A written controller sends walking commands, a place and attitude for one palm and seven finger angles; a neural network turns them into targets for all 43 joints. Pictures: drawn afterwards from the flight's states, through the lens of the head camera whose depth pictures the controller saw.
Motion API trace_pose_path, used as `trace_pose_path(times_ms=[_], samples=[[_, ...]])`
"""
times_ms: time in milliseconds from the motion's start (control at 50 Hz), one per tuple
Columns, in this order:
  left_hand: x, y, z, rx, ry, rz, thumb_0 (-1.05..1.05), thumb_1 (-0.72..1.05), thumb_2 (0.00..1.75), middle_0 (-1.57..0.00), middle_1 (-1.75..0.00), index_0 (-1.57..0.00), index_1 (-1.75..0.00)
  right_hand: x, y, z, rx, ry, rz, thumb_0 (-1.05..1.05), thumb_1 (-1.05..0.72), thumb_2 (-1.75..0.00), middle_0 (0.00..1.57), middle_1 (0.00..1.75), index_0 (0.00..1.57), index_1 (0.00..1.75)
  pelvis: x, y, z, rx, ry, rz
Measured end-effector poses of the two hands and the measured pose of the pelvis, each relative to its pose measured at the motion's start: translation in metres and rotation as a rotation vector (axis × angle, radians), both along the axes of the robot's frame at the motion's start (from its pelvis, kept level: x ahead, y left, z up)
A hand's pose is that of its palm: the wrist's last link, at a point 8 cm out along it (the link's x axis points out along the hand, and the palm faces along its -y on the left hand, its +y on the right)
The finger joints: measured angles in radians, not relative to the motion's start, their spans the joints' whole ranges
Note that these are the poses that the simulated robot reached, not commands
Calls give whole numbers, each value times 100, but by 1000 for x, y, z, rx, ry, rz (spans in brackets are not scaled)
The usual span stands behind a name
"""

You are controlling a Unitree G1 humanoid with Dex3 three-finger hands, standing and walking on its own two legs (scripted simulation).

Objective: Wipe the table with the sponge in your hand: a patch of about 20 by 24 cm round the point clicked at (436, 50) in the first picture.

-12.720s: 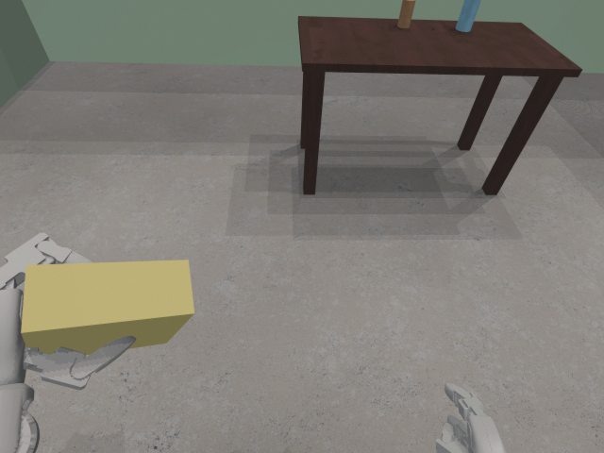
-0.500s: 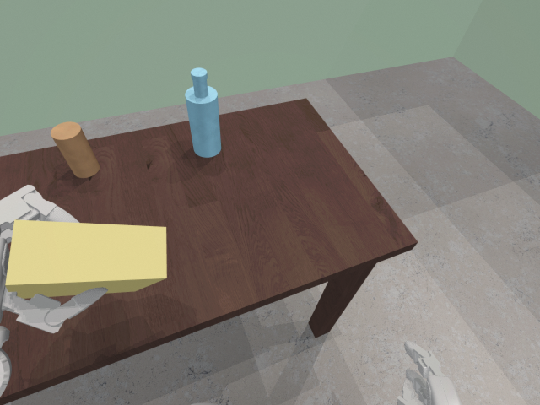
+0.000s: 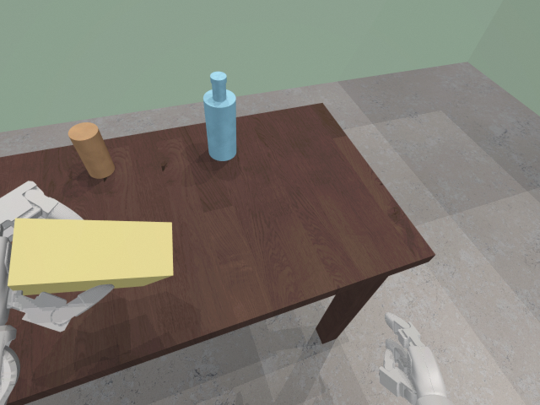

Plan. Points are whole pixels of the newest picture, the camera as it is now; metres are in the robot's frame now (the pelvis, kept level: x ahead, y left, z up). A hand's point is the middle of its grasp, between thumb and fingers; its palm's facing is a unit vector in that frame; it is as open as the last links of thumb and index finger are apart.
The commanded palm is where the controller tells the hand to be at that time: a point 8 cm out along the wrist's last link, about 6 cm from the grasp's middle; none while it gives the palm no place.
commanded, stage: look again from close up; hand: left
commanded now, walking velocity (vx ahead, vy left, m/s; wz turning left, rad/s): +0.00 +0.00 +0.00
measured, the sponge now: (116, 259) +0.24 +0.21 +0.13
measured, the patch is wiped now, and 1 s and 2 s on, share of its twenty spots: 0.00 0.00 0.00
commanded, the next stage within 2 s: turn the palm down, sponge in hand in 0.28 s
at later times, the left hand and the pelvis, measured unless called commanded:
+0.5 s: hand (42, 213) +0.25 +0.27 +0.19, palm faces +0.41 -0.77 -0.49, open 9.7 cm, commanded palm +0.17 +0.27 +0.17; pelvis +0.00 -0.01 +0.00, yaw +1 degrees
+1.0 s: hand (87, 273) +0.22 +0.24 +0.13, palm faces +0.27 -0.58 -0.77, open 9.7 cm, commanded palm +0.17 +0.26 +0.17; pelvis +0.00 -0.05 -0.01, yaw +3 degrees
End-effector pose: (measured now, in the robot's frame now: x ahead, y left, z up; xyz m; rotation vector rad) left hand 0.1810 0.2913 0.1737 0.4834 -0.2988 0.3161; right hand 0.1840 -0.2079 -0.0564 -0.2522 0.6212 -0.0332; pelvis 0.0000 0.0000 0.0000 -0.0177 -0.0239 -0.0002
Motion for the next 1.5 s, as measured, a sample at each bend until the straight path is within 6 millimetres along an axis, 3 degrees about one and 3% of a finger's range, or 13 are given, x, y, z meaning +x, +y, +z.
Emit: trace_pose_path(times_ms=[380,440,500,540,620,700,800,900,1000,1100,1240,1360,1500], samples=[[7,-12,-2,7,40,-13,-1,-47,102,-78,-135,-79,-135,-17,-23,-9,-7,57,-76,2,-90,-90,20,30,20,30,6,-6,0,0,7,-2],[19,-2,24,157,-17,-16,-1,-47,102,-78,-135,-79,-135,-17,-21,-15,-38,75,-12,2,-91,-90,20,30,20,30,2,-11,-4,5,-1,28],[25,12,39,113,-12,51,-1,-47,102,-78,-135,-79,-135,-13,-22,-20,-13,78,36,2,-90,-90,20,30,20,30,2,-14,-5,8,-15,23],[23,11,33,73,50,77,-1,-47,102,-78,-135,-79,-135,-8,-24,-19,17,50,31,2,-90,-90,20,30,20,30,2,-15,-5,10,-21,15],[8,-15,0,116,235,55,-1,-47,102,-78,-135,-79,-135,3,-28,-15,39,-15,30,2,-90,-90,20,30,20,30,0,-20,-7,19,-23,15],[-12,-35,-17,167,247,30,-1,-47,102,-78,-135,-79,-135,13,-32,-16,15,-40,54,2,-90,-90,20,30,20,30,-4,-30,-12,21,-14,32],[-23,-30,-7,235,143,139,-1,-47,102,-78,-135,-79,-135,19,-38,-26,-10,-1,87,2,-90,-90,20,30,20,30,-7,-43,-16,11,-9,62],[-12,-18,-5,283,236,219,-1,-47,102,-78,-135,-79,-135,18,-43,-33,1,29,74,2,-90,-90,20,30,20,30,-5,-51,-14,13,-15,71],[4,-30,-8,353,339,151,-1,-47,102,-78,-135,-79,-135,18,-51,-35,19,18,28,2,-90,-90,20,30,20,30,2,-53,-13,17,-10,55],[9,-45,-3,421,320,97,-1,-47,102,-78,-135,-79,-135,17,-61,-38,16,34,-8,2,-90,-90,20,30,20,30,11,-52,-13,17,6,42],[5,-34,-6,486,367,190,-1,-47,102,-78,-135,-79,-135,20,-70,-44,-8,86,-36,2,-91,-90,20,30,20,30,21,-47,-14,18,27,40],[5,-29,-14,539,416,214,-1,-47,102,-78,-135,-79,-135,31,-63,-41,-17,71,-40,2,-91,-90,20,30,20,30,25,-39,-15,14,32,44],[10,-29,-14,607,417,223,-1,-47,102,-78,-135,-79,-135,48,-37,-32,19,28,-18,2,-91,-90,20,30,20,30,26,-30,-13,12,27,40]])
